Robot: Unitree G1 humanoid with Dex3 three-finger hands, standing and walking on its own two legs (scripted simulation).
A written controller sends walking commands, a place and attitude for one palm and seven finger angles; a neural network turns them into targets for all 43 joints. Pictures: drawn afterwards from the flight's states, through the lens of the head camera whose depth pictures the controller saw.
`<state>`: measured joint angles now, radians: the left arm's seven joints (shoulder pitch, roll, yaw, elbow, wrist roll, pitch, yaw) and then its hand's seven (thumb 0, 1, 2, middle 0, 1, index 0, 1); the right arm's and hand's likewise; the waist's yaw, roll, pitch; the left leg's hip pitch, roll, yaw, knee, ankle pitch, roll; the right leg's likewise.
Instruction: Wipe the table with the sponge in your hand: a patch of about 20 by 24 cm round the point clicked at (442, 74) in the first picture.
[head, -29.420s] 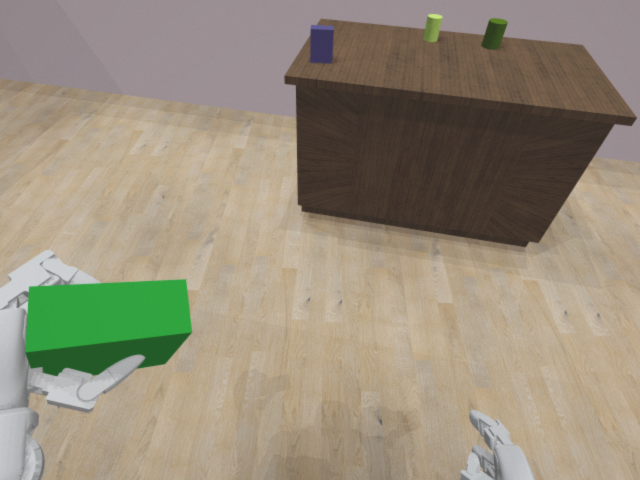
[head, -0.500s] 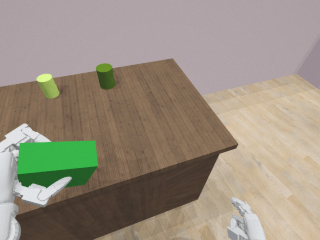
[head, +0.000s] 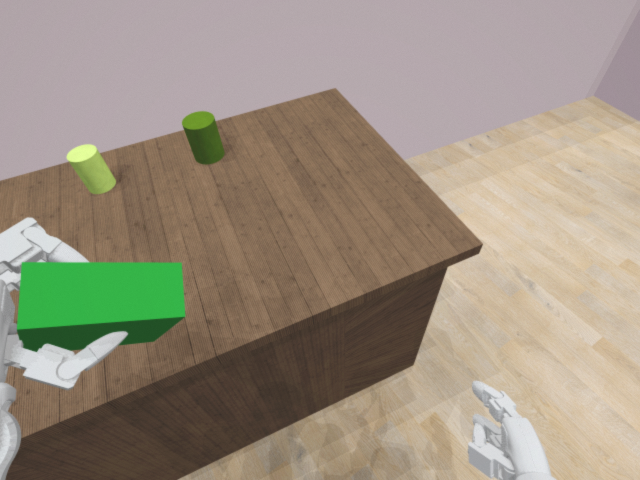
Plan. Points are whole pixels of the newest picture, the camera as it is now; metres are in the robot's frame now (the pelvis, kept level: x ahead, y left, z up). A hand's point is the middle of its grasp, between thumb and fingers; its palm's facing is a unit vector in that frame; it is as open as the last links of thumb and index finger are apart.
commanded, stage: look again from close up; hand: left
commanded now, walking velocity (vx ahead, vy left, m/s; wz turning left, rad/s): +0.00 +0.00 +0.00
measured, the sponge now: (123, 308) +0.25 +0.20 +0.15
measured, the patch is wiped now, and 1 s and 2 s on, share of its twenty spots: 0.00 0.00 0.00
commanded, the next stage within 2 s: come to a stop and stand still in 0.06 s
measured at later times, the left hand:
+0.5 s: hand (6, 337) +0.21 +0.28 +0.18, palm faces +0.34 -0.84 -0.41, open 9.4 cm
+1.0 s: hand (61, 344) +0.21 +0.25 +0.16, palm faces +0.29 -0.84 -0.46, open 9.4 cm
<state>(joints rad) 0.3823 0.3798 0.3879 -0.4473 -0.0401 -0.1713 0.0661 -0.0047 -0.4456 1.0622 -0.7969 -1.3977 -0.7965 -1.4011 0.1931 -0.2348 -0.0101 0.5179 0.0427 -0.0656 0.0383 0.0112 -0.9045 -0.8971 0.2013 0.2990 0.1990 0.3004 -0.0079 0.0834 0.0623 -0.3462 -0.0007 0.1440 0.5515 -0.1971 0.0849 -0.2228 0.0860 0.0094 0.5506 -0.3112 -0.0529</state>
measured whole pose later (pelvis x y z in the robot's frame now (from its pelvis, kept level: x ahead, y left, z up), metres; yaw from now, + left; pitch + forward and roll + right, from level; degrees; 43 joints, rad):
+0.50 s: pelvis -0.01 +0.04 +0.00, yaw -1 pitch -2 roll -2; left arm 0.41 0.40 0.36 -0.45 -0.04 -0.18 0.06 0.00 -0.45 1.06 -0.80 -1.39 -0.80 -1.39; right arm 0.20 -0.18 0.03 0.53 0.02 -0.10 0.01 0.01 -0.90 -0.90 0.20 0.30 0.20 0.30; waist 0.03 0.02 0.01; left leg -0.35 -0.03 0.05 0.62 -0.29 -0.03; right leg -0.20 0.03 -0.01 0.49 -0.25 0.00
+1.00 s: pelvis -0.02 +0.01 +0.01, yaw -4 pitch -3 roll +1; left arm 0.41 0.37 0.32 -0.25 -0.01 -0.17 0.04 0.00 -0.45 1.06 -0.80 -1.39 -0.80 -1.40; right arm 0.31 -0.21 0.04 0.58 0.03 -0.08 -0.02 0.01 -0.90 -0.90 0.20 0.30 0.20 0.30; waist 0.00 0.04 -0.03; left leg -0.24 -0.03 0.10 0.46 -0.26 0.02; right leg -0.26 0.01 0.00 0.46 -0.17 -0.03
